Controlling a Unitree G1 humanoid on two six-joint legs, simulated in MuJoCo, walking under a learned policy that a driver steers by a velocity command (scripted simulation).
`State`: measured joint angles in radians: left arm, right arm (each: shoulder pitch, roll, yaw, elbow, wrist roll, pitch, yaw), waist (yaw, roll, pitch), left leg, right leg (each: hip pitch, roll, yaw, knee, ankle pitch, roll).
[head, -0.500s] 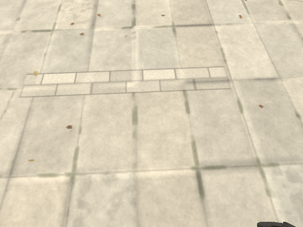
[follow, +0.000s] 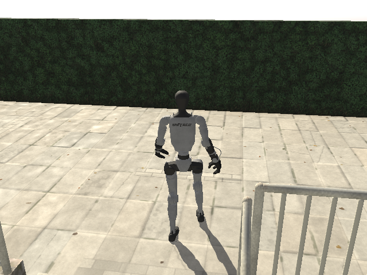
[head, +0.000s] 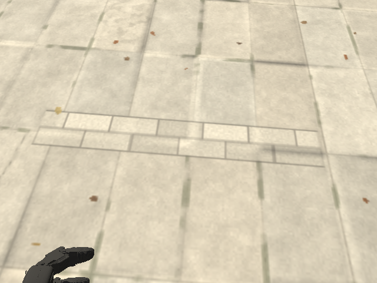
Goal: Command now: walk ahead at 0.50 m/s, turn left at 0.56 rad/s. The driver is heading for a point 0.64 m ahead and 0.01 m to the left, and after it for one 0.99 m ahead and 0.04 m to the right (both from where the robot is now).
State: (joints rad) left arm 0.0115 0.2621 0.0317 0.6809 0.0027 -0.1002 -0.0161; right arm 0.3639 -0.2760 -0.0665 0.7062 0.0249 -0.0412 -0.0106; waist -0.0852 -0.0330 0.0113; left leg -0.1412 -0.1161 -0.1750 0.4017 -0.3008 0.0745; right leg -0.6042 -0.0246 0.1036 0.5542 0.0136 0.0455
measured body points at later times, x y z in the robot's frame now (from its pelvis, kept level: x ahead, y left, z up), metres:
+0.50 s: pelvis +0.26 +0.00 +0.00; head +0.29 +0.01 +0.45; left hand +0.18 +0.28 -0.13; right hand +0.54 -0.16 -0.08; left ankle +0.37 +0.18 -0.71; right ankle +0.18 -0.14 -0.74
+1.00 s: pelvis +0.51 +0.08 +0.00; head +0.53 +0.08 +0.45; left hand +0.67 +0.33 -0.10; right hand +0.57 -0.20 -0.13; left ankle +0.38 +0.17 -0.74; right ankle +0.70 -0.05 -0.70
